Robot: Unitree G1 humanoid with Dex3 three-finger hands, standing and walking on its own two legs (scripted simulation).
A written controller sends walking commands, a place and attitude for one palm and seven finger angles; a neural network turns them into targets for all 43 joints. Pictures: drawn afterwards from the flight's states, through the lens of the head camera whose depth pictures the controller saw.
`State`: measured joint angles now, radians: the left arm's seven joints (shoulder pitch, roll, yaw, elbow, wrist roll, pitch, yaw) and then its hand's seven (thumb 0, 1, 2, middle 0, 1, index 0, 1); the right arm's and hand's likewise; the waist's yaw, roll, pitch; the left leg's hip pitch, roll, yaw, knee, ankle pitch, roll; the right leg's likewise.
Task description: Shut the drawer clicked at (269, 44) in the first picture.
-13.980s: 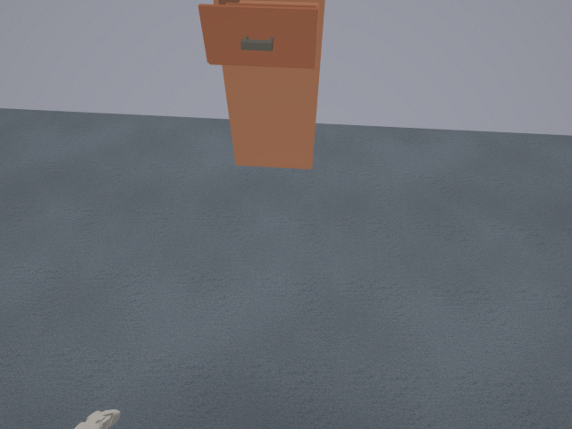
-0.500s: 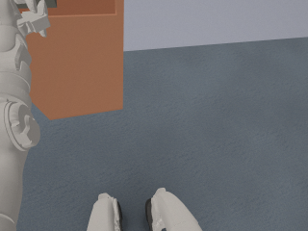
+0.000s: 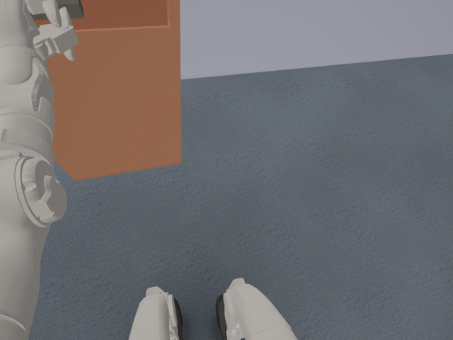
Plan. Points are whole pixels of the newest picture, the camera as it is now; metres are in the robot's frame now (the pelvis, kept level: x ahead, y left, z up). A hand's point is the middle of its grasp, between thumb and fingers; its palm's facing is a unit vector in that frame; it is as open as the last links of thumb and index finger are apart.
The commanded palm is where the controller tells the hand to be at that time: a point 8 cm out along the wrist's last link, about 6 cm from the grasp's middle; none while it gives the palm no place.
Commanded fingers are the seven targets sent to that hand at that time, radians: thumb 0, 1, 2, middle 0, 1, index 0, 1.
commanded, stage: pull the fist back off the drawer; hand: left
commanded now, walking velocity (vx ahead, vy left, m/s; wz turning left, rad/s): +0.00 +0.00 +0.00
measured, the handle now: out of the picture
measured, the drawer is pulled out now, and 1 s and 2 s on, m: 0.00 0.00 0.00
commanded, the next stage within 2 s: draw the hand back to the body in 0.24 s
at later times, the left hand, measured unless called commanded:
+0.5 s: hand (53, 39) +0.56 +0.17 +0.12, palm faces +0.12 -0.99 -0.04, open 3.1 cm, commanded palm +0.51 +0.20 +0.13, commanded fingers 0.00 0.90 0.90 -1.40 -1.60 -1.40 -1.60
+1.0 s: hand out of the picture +0.37 +0.19 +0.18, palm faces +0.19 -0.96 -0.22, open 3.2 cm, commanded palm +0.33 +0.24 +0.20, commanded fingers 0.00 0.90 0.90 -1.40 -1.60 -1.40 -1.60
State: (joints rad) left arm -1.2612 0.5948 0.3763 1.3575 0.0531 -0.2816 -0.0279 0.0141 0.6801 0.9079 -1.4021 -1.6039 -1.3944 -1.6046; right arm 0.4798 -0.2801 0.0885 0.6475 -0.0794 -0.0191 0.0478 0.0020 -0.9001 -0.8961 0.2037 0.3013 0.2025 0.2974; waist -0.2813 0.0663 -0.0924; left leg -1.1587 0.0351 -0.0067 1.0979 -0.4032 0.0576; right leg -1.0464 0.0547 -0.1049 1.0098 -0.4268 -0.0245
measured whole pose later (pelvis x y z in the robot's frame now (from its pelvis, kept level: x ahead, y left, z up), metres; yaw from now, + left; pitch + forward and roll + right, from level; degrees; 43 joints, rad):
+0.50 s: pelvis +0.06 -0.01 +0.03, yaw -1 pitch +22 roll -3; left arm -0.78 0.42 0.42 0.94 -0.07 -0.31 -0.07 0.00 0.83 0.88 -1.40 -1.60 -1.39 -1.60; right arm 0.44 -0.27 0.03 0.58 -0.03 0.07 0.06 0.00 -0.90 -0.90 0.20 0.30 0.20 0.30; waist -0.17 0.06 -0.12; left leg -0.87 0.05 0.05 0.94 -0.44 0.04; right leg -0.80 0.07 -0.03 0.87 -0.45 -0.03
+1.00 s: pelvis +0.05 -0.01 +0.07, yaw +2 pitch +3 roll -1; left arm -0.12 0.30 0.14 0.24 -0.11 -0.08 0.01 0.01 0.90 0.90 -1.40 -1.60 -1.40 -1.60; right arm 0.18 -0.27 0.05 0.55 0.05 0.03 -0.05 0.01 -0.90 -0.90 0.20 0.30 0.20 0.30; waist 0.01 0.06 -0.06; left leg -0.36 -0.01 0.03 0.62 -0.31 0.03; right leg -0.29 0.03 -0.04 0.59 -0.35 -0.03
